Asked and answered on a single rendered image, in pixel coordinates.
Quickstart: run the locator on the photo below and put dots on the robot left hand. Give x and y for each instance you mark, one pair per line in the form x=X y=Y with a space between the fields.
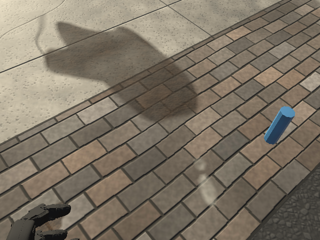
x=25 y=228

